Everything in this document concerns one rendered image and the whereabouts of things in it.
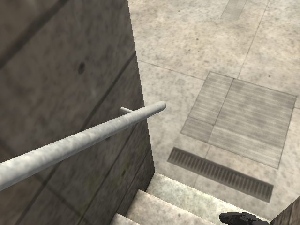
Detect stairs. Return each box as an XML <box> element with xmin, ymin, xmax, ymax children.
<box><xmin>110</xmin><ymin>172</ymin><xmax>271</xmax><ymax>225</ymax></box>

